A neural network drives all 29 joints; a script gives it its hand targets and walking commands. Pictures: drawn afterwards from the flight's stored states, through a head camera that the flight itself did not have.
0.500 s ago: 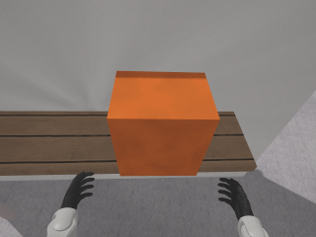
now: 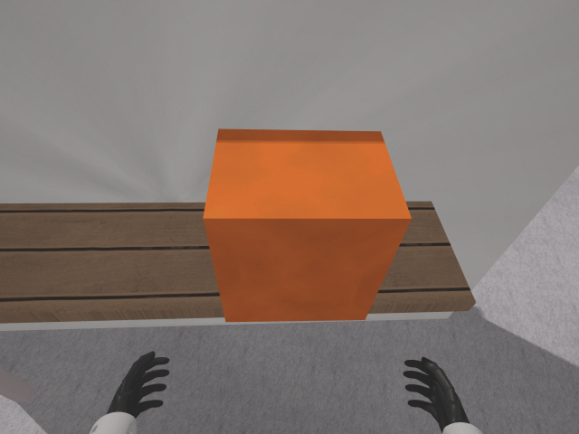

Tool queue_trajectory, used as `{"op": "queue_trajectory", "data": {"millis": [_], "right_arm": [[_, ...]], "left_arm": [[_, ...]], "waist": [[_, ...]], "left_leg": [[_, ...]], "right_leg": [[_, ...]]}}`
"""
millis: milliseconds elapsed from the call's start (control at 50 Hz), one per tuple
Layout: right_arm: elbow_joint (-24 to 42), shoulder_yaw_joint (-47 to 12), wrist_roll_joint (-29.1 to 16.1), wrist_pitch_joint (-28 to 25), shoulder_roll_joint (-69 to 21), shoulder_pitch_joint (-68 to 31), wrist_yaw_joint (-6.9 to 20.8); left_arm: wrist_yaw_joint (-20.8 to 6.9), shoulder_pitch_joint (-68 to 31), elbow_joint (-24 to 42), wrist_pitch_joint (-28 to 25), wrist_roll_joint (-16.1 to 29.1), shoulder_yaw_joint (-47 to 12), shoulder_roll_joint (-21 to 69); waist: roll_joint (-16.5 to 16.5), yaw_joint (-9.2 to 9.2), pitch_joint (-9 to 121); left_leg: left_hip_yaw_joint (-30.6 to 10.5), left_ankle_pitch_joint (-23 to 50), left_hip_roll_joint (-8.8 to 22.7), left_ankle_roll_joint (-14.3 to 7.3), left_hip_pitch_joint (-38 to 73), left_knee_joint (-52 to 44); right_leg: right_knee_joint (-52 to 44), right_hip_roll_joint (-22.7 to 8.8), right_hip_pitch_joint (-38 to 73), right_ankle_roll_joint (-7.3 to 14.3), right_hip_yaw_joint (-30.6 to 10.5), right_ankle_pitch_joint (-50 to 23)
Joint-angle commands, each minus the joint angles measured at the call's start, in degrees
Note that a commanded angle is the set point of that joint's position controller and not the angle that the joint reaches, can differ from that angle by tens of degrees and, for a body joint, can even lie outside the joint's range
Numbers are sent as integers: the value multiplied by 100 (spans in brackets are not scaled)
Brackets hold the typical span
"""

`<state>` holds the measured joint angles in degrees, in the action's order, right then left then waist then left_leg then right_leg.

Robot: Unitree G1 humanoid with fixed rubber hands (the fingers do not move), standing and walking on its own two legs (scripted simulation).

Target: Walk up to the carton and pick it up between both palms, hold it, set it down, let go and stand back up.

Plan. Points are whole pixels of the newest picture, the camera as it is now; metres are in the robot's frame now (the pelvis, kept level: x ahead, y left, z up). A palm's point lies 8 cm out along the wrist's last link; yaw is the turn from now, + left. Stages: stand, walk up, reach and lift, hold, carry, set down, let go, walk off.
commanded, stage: set down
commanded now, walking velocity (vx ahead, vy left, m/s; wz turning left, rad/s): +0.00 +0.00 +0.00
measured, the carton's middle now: (298, 232) +0.41 +0.00 +0.02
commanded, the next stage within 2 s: let go in 0.10 s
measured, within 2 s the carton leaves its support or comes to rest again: neither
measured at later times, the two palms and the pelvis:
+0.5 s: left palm (128, 419) +0.15 +0.22 -0.08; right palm (453, 433) +0.15 -0.23 -0.09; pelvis -0.01 -0.01 +0.00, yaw +0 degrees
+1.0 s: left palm out of the picture +0.09 +0.24 -0.11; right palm out of the picture +0.04 -0.26 -0.12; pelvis -0.02 +0.00 -0.01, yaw -2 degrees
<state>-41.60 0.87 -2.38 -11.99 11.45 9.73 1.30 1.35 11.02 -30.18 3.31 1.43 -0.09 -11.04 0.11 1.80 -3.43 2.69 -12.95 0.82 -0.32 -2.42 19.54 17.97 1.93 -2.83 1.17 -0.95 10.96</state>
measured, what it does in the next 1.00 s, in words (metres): stands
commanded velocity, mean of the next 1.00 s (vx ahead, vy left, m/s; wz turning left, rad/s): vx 0.00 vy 0.00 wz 0.00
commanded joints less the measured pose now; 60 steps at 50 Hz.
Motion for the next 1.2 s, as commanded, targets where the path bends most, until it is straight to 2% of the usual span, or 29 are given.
{"op": "queue_trajectory", "data": {"millis": [0,220,640,660,680,700,720,760,880,1020,1180], "right_arm": [[549,169,100,-50,555,-358,-44],[463,269,315,-99,502,-323,-70],[621,246,318,11,487,-255,-69],[284,464,478,730,856,215,-106],[317,490,525,1053,910,409,-118],[376,472,499,1172,889,484,-103],[366,459,473,1214,821,562,-85],[351,444,440,1219,818,450,-57],[221,401,448,1156,769,581,-21],[-114,384,458,1138,863,949,-87],[-488,352,434,1119,858,1240,-154]], "left_arm": [[-29,-369,583,59,-75,199,-498],[-9,-474,641,174,-96,204,-559],[-31,-558,614,281,-70,210,-590],[-103,204,-22,-167,-608,406,-999],[-143,395,-159,-330,-579,431,-1038],[-181,156,-125,-438,-560,411,-1002],[-209,6,-103,-506,-510,380,-887],[-244,-39,-161,-549,-420,291,-656],[-227,208,-510,-576,-376,287,-836],[-167,492,-859,-547,-353,242,-788],[-111,661,-1270,-531,-324,203,-697]], "waist": [[39,7,322],[59,-34,425],[-16,-7,346],[301,-34,137],[131,-142,75],[-41,-244,292],[-98,-287,596],[-72,-265,850],[-106,-240,791],[127,-211,462],[62,-220,264]], "left_leg": [[105,1441,-21,208,240,-128],[140,1342,-9,179,145,-15],[182,982,-46,127,-62,-5],[-295,1521,627,32,-443,419],[-291,608,639,-14,-637,435],[-319,691,610,-16,-647,519],[-301,621,573,-15,-741,551],[-267,189,471,-15,-671,603],[-377,151,508,-109,-919,560],[-481,-98,543,-211,-1168,236],[-542,-238,571,-286,-1159,2]], "right_leg": [[-276,-57,-281,87,117,-733],[-135,-74,-327,62,132,-724],[-38,-141,-299,-14,69,-632],[327,-554,-995,-91,-431,-1405],[247,-583,-1057,-107,-513,-976],[366,-632,-885,-56,-565,-1537],[513,-624,-734,-8,-563,-1788],[522,-583,-910,52,-623,-1568],[499,-552,-1034,89,-711,-1186],[481,-463,-1134,50,-698,-600],[406,-427,-1220,16,-719,-397]]}}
